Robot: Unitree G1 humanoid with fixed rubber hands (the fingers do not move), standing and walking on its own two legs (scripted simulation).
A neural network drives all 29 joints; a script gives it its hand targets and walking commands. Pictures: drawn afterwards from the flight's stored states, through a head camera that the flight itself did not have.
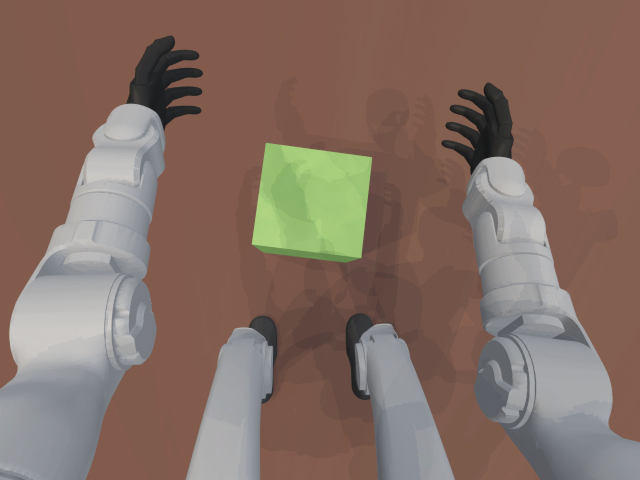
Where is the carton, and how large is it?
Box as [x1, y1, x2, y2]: [252, 143, 371, 262]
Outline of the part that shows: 266,143 252,244 264,252 344,262 359,258 361,255 371,157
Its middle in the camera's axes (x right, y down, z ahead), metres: -0.02 -0.06 +0.86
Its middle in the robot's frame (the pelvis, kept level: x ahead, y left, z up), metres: +0.48 -0.01 -0.52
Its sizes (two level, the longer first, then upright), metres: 0.210 0.200 0.250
